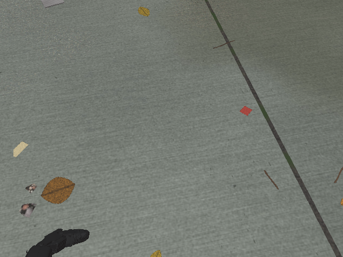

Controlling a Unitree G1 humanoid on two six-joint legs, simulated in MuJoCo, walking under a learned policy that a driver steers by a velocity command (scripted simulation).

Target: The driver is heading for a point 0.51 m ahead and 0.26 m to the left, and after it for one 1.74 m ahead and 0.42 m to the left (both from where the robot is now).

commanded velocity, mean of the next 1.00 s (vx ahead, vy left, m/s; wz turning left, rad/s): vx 0.37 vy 0.00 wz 0.49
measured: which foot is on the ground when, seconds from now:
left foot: up 0.00-0.50, down 0.52-0.98, up 1.00-1.00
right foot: down 0.00-0.50, up 0.52-0.96, down 0.98-1.00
